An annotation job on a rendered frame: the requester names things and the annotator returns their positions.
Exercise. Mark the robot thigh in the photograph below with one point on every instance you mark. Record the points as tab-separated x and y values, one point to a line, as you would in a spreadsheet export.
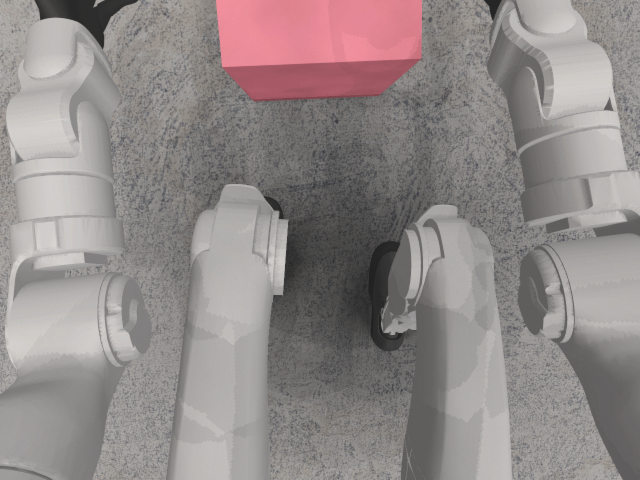
458	426
220	423

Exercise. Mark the robot left upper arm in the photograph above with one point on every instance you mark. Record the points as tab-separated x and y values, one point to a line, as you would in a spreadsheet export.
70	339

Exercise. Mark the left robot hand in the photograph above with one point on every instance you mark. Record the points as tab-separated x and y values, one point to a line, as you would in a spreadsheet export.
94	19

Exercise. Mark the robot left forearm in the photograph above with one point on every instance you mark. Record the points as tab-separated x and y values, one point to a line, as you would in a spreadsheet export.
60	142

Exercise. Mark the carton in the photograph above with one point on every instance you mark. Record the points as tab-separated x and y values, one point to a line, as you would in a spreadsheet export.
314	49

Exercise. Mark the right robot thigh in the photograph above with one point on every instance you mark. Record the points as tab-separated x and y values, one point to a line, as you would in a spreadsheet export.
458	426

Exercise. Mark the robot right upper arm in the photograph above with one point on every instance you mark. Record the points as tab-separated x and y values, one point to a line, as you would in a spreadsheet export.
584	295

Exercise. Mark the left robot thigh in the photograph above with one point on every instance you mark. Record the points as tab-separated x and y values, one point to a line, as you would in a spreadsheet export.
220	423

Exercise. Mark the robot right forearm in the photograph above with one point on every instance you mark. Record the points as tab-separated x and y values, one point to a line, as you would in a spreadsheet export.
559	91

